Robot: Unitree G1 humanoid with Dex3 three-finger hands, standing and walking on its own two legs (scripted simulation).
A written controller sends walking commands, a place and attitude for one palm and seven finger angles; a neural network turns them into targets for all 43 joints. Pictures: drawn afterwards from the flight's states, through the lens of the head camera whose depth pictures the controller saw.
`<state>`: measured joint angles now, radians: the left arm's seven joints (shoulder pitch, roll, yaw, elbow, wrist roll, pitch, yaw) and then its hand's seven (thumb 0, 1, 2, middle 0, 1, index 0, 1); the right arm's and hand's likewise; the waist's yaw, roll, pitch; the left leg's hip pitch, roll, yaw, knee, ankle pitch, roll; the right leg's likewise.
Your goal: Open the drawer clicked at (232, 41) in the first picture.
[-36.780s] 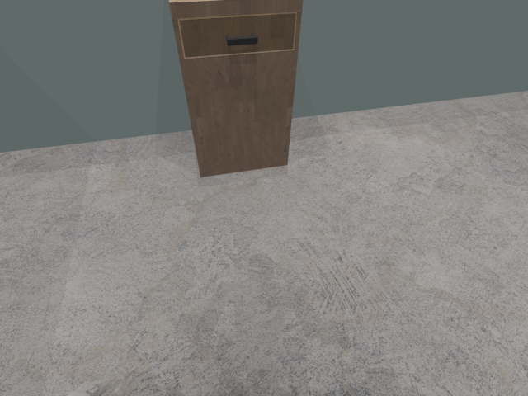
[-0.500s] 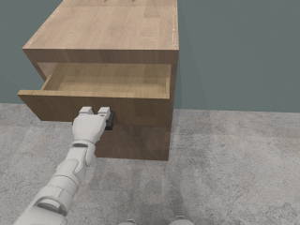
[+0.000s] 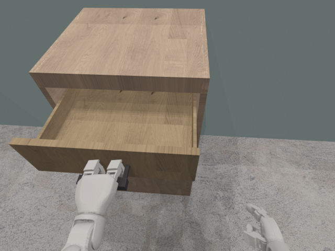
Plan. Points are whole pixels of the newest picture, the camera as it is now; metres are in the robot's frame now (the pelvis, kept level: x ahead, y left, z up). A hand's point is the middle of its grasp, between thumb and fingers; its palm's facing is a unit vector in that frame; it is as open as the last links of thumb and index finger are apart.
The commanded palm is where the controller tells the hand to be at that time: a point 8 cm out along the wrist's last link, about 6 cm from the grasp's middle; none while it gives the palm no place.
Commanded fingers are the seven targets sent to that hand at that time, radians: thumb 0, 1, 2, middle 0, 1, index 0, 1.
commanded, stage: pull the drawer open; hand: left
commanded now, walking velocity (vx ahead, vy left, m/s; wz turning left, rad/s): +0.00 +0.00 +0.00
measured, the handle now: (105, 174) +0.30 +0.19 +0.01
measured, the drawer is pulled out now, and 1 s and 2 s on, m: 0.20 0.29 0.30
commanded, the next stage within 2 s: open the thumb to release the handle in 1.22 s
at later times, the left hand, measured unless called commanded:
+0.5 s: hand (105, 199) +0.24 +0.18 -0.02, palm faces +0.00 -0.07 -1.00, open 5.7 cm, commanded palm +0.19 +0.17 +0.04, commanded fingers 0.00 0.90 0.90 -0.40 -1.35 -0.40 -1.35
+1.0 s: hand (95, 240) +0.15 +0.17 -0.02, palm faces +0.00 -0.12 -0.99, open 5.7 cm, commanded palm +0.11 +0.19 +0.04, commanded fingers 0.00 0.90 0.90 -0.40 -1.35 -0.40 -1.35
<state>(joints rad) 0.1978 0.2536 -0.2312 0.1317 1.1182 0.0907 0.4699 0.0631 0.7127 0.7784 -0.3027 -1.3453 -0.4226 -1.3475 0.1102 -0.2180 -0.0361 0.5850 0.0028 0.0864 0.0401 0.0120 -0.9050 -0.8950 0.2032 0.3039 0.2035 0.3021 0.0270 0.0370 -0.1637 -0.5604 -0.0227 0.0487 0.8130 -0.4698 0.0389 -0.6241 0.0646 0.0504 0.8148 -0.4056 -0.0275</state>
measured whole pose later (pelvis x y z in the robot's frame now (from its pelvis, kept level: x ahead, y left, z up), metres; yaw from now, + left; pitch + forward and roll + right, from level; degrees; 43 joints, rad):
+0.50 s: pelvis -0.02 -0.03 +0.00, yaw +2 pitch +10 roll +1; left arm 0.08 0.30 -0.22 0.24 1.10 0.09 0.43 0.04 0.71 0.76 -0.35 -1.35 -0.41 -1.34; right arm 0.10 -0.20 0.00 0.64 -0.01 0.09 -0.01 0.01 -0.90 -0.89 0.21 0.30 0.21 0.30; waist 0.04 0.03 -0.13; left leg -0.56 -0.02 0.02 0.82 -0.44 0.01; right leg -0.63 0.06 0.02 0.84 -0.39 -0.06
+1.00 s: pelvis -0.02 -0.02 -0.01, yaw -1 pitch +11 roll +2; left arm 0.53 0.30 -0.15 -0.06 1.11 -0.03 0.52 0.05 0.70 0.76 -0.29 -1.35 -0.42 -1.35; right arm 0.10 -0.21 -0.02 0.58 -0.03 0.07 0.04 0.01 -0.90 -0.90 0.20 0.30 0.20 0.30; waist 0.05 0.03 -0.15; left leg -0.59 -0.01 0.07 0.87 -0.48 0.02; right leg -0.68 0.08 0.06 0.92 -0.42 -0.05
